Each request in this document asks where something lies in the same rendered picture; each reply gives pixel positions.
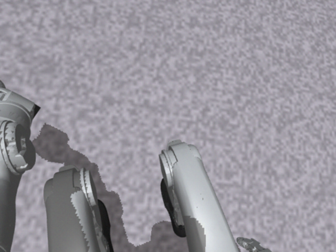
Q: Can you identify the right robot hand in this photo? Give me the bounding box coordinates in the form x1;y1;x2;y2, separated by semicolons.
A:
237;237;272;252

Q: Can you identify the cube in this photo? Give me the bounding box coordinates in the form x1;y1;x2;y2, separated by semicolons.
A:
33;104;41;118

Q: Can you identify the left robot arm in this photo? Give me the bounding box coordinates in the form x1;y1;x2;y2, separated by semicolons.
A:
0;88;36;252

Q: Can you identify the left robot foot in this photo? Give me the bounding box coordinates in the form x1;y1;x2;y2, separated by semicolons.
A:
98;199;114;252

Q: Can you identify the right robot foot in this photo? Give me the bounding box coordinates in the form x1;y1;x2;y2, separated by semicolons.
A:
161;179;186;237

